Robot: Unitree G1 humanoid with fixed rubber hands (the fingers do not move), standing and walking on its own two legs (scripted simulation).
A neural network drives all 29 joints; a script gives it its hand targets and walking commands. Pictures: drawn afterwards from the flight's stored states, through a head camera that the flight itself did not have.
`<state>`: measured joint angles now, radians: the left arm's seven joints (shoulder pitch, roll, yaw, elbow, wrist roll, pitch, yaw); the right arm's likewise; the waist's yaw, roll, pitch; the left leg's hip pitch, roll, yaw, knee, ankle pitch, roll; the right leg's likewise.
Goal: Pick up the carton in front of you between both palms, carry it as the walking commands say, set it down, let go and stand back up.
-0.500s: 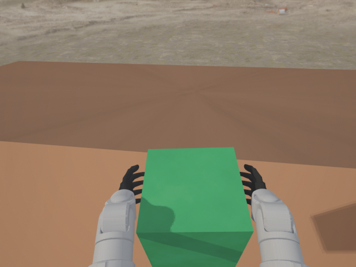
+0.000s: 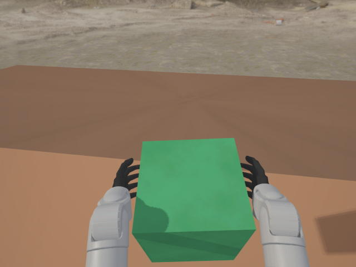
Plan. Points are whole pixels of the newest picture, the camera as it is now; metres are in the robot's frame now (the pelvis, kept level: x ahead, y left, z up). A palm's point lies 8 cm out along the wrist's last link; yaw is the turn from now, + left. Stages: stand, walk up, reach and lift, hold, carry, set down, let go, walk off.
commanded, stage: carry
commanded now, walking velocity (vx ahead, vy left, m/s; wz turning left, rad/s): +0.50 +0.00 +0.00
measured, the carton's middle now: (190, 203) +0.30 +0.00 +0.02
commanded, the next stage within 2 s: none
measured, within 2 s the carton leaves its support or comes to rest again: neither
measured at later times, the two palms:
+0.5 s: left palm (125, 138) +0.47 +0.18 +0.09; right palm (231, 133) +0.49 -0.12 +0.09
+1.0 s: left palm (141, 85) +0.80 +0.18 +0.09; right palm (216, 85) +0.80 -0.12 +0.09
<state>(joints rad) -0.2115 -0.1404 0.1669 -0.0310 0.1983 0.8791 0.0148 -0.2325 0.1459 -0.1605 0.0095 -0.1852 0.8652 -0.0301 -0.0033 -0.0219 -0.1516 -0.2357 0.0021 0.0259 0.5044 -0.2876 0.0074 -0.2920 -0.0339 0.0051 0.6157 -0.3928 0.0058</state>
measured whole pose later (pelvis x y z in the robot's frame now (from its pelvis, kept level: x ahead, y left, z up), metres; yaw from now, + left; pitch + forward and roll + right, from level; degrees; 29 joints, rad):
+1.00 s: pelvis +0.58 +0.03 -0.01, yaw +1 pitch +4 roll +0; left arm 0.10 -0.14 0.04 -0.57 0.01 1.16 0.16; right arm 0.08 0.13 -0.03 -0.53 0.00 1.15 -0.16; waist -0.02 0.00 -0.16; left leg 0.08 0.05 0.22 0.26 -0.40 -0.03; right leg -0.55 -0.09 -0.21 0.52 -0.07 -0.02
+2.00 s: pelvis +1.25 +0.05 -0.03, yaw +2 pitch +5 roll +2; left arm -0.46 -0.13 0.30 -0.11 0.04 0.94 0.19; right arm -0.46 0.16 -0.25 -0.10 -0.04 0.94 -0.19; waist -0.03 -0.03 -0.01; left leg -0.12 -0.03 0.15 0.65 -0.56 0.04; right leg -0.49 -0.01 -0.13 0.43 0.10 -0.07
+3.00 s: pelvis +1.94 +0.06 -0.17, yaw +21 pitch +6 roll +0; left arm -0.43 -0.14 0.24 -0.02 0.05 0.89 0.22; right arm -0.44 0.08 -0.22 -0.01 0.01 0.91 -0.21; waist -0.01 0.02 -0.08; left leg -0.41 -0.12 -0.07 1.31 -0.58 0.09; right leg -0.54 0.03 -0.08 0.64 -0.10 0.01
